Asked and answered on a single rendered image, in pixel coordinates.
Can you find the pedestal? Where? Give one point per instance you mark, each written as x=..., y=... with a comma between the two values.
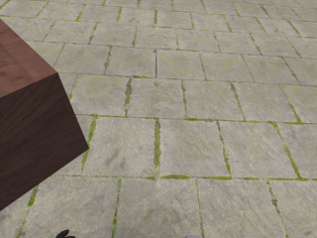
x=39, y=132

